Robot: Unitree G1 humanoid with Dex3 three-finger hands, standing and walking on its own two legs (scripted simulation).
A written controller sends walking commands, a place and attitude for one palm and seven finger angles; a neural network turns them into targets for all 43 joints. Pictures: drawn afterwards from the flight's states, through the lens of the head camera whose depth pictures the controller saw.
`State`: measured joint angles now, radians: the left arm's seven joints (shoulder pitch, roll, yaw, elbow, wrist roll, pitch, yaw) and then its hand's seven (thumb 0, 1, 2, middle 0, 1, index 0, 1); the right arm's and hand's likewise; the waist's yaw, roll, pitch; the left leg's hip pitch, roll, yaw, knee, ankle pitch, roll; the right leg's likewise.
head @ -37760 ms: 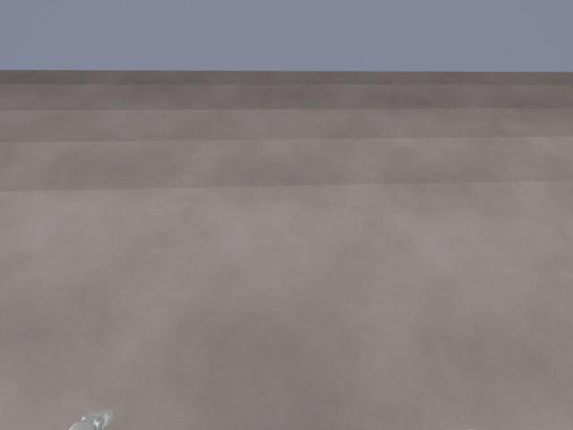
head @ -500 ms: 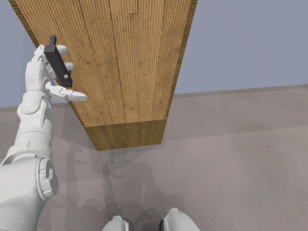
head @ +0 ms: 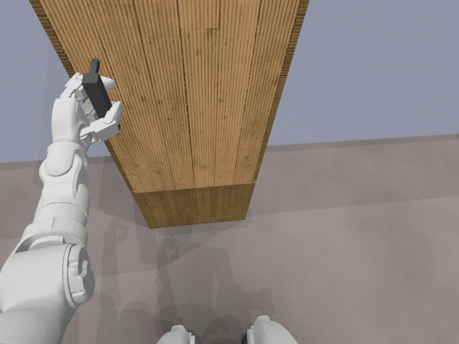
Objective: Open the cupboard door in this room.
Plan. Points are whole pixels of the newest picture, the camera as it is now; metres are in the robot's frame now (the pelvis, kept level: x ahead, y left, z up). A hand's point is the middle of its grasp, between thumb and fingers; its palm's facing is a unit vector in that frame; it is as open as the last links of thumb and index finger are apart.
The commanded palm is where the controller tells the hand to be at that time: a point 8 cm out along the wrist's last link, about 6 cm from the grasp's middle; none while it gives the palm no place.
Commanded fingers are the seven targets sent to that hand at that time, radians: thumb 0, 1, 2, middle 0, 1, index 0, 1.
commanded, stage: close the thumb around the handle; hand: left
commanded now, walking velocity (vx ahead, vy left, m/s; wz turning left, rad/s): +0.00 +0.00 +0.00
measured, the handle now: (104, 98) +0.53 +0.20 +0.09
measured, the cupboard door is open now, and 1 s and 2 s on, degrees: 0 32 40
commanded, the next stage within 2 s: pull the door open along its arc in 0.14 s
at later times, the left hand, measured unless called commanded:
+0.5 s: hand (115, 131) +0.45 +0.17 +0.09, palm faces +0.06 -1.00 +0.00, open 5.9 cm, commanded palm +0.40 +0.22 +0.09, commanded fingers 0.00 0.90 0.90 -0.40 -1.35 -0.40 -1.35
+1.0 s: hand (168, 199) +0.32 +0.08 +0.09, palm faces +0.44 -0.90 +0.03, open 6.1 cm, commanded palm +0.26 +0.10 +0.09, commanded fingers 0.00 0.90 0.90 -0.40 -1.35 -0.40 -1.35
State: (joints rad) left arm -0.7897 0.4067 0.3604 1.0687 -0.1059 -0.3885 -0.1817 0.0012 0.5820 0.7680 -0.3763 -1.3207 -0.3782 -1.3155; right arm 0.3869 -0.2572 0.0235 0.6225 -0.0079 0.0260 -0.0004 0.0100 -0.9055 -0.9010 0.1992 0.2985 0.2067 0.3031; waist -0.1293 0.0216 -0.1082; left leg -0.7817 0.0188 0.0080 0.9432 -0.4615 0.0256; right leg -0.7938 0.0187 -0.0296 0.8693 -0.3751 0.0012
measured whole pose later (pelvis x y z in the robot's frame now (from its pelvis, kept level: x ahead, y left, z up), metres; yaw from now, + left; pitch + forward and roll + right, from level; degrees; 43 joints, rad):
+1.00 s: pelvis +0.01 -0.02 +0.01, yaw +3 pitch +9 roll -1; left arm -0.01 -0.12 -0.16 0.12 0.07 -0.14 0.57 0.00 0.67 0.79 -0.31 -1.34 -0.34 -1.31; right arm 0.17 -0.18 0.01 0.54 -0.07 0.01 0.05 0.01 -0.91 -0.90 0.20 0.30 0.20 0.30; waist 0.01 0.03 -0.12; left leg -0.57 0.00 -0.02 0.86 -0.45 0.00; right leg -0.60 0.00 -0.05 0.84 -0.40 -0.02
